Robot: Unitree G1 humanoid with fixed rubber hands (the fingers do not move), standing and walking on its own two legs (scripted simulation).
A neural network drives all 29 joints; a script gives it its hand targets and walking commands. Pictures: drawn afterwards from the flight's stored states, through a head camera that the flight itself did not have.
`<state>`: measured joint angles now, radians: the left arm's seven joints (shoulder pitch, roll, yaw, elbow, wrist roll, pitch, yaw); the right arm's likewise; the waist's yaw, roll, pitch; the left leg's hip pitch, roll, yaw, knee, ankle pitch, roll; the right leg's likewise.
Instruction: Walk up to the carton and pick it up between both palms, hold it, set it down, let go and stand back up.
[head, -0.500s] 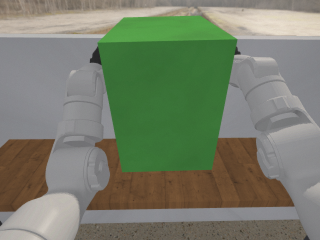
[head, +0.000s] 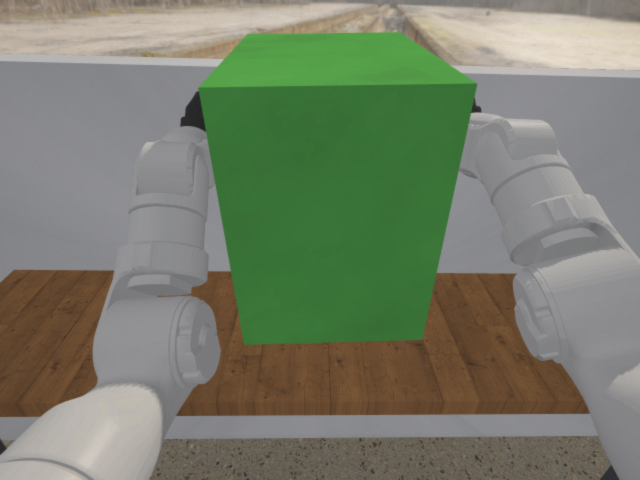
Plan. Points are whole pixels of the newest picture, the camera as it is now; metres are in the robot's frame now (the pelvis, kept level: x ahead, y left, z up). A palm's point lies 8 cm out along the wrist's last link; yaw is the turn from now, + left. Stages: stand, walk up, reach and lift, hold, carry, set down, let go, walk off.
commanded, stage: hold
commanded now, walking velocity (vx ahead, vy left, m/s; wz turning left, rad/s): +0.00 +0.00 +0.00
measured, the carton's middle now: (328, 175) +0.40 +0.01 +0.28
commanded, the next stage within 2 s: set down in 0.38 s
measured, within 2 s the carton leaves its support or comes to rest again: neither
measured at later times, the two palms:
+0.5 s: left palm (204, 135) +0.37 +0.15 +0.34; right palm (471, 136) +0.37 -0.15 +0.34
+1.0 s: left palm (185, 154) +0.40 +0.19 +0.30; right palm (432, 155) +0.39 -0.12 +0.31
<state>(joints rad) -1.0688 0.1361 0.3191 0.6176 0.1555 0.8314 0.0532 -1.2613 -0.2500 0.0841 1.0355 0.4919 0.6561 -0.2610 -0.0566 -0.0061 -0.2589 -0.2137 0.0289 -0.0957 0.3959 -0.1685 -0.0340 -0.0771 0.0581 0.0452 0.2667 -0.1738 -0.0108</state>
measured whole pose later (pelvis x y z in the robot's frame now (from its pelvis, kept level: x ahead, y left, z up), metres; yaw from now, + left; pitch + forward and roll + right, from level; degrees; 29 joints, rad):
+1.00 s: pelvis +0.01 +0.00 +0.00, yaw +1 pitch -5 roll -1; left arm -1.02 0.18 0.31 0.61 0.20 0.62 0.00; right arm -1.17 -0.13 -0.06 1.03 0.32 0.36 -0.22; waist -0.09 -0.07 -0.13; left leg -0.10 0.01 -0.10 0.36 -0.17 -0.03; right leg 0.03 0.04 0.03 0.24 -0.19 -0.01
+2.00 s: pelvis +0.01 +0.00 +0.00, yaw +0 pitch -4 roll -1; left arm -0.97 0.08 0.36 0.71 0.25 0.47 0.06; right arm -1.08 -0.10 -0.21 1.10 0.13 0.19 -0.13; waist -0.04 -0.06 -0.09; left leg -0.11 0.02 -0.06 0.34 -0.16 -0.03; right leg 0.00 0.03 0.03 0.26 -0.19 -0.01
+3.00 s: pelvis +0.02 -0.01 +0.00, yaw -1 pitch +1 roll +0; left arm -0.92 0.02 0.46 0.78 0.32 0.32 0.04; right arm -0.99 -0.03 -0.48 1.10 -0.19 0.06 -0.03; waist 0.02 -0.06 -0.08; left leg -0.18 0.03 -0.03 0.31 -0.15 -0.03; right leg -0.09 0.02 0.00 0.27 -0.20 -0.01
